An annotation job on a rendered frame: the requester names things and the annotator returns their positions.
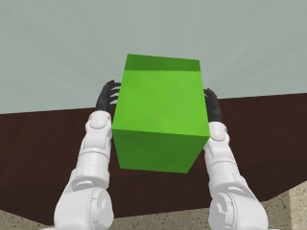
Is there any robot left upper arm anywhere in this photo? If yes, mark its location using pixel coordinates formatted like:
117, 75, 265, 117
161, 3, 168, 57
39, 187, 114, 230

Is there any right robot forearm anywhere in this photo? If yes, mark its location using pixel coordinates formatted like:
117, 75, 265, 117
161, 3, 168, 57
203, 122, 269, 229

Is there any right robot hand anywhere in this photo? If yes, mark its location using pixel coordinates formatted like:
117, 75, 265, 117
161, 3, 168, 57
203, 88, 223, 123

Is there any left robot forearm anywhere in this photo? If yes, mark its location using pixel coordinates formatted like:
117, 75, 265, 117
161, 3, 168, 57
54, 110, 112, 227

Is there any robot right upper arm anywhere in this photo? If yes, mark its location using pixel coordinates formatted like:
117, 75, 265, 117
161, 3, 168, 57
208, 192, 280, 230

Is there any pedestal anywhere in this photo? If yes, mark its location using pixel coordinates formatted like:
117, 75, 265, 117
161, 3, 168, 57
0, 93, 307, 226

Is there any left robot hand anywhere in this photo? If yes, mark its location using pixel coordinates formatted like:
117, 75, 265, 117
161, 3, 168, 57
95, 80, 121, 113

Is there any carton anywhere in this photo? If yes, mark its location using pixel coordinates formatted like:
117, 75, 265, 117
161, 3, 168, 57
111, 54, 210, 173

